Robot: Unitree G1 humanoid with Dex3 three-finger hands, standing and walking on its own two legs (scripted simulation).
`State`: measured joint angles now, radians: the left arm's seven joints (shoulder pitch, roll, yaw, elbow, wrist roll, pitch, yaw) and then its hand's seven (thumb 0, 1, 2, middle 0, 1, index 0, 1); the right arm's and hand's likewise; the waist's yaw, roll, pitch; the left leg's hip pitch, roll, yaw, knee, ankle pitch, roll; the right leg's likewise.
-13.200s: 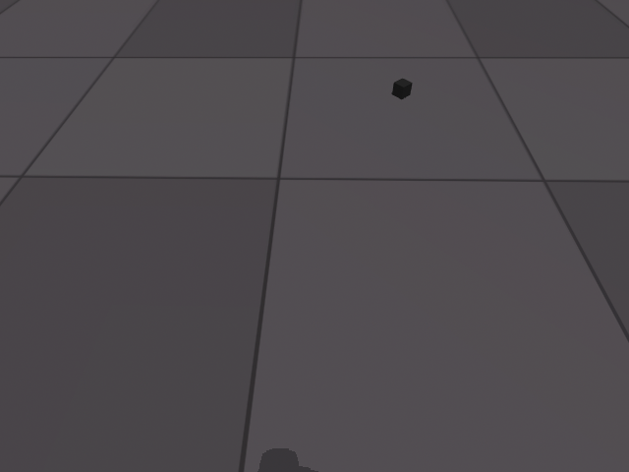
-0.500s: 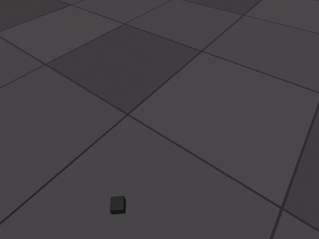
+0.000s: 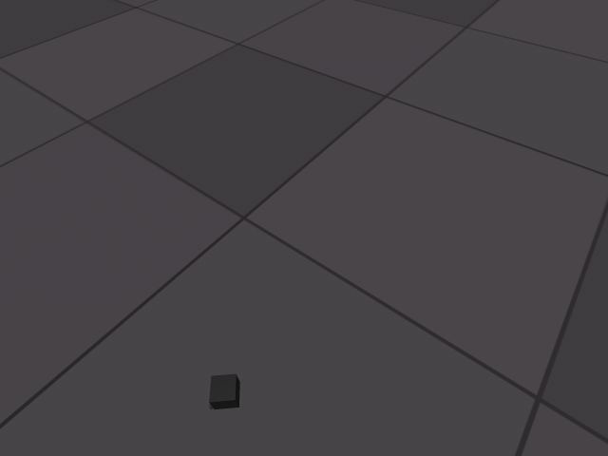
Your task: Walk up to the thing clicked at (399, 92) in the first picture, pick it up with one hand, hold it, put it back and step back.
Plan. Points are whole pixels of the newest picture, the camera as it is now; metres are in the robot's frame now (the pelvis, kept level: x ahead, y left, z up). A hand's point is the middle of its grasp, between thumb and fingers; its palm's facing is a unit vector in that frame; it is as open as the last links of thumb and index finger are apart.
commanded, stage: stand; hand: left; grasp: from above
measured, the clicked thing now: (225, 391) +0.43 +0.28 -0.75
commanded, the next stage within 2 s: rise first in 0.50 s
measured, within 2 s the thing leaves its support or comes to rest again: neither
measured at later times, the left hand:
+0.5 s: hand out of the picture +0.07 +0.25 -0.16, palm faces -0.02 -0.94 -0.35, open 7.4 cm
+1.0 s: hand out of the picture +0.13 +0.26 -0.18, palm faces -0.07 -0.91 -0.40, open 11.8 cm
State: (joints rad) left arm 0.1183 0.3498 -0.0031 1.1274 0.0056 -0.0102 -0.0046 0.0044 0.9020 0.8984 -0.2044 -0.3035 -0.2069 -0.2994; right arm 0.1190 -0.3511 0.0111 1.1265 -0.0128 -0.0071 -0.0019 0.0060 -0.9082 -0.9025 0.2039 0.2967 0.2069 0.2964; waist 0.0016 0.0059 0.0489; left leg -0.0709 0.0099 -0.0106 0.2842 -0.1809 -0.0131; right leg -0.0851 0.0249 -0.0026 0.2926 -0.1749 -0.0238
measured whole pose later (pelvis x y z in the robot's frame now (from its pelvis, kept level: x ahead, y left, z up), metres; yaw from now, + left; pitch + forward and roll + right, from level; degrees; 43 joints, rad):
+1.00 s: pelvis -0.01 +0.01 -0.04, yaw +0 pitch +9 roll +0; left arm 0.05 0.31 0.13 0.86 0.16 0.13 0.00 0.00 -0.06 1.02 -0.07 -0.97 -0.08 -0.96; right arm 0.25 -0.24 -0.01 0.68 0.03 -0.05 -0.02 0.01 -0.91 -0.91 0.20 0.30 0.21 0.30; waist -0.03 0.01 -0.05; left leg -0.53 0.00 -0.01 0.74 -0.36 0.00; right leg -0.53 0.01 -0.01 0.72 -0.35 -0.01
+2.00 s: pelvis -0.09 +0.01 -0.31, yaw -1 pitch +35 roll -3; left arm -0.39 0.54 0.12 0.86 0.82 -0.16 0.12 0.00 -0.51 1.00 -0.06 -1.05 -0.07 -1.04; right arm 0.09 -0.30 -0.06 0.69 -0.01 -0.17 0.06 0.01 -0.85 -0.89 0.20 0.30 0.21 0.30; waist -0.02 0.01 -0.16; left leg -1.88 -0.01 -0.05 1.96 -0.70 0.00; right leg -1.87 0.01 -0.06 1.92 -0.67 -0.02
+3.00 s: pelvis -0.10 +0.03 -0.43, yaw -6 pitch +36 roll -8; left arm -0.89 0.78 0.15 1.40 1.27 -0.26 0.38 0.00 -0.52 0.99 -0.08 -0.98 -0.09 -0.96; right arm 0.13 -0.26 0.04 0.74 -0.13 -0.04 0.13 0.00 -0.90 -0.90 0.20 0.30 0.21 0.30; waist -0.19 -0.02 -0.06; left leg -2.27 -0.01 -0.08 2.36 -0.71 0.03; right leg -2.22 0.01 -0.11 2.26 -0.67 0.01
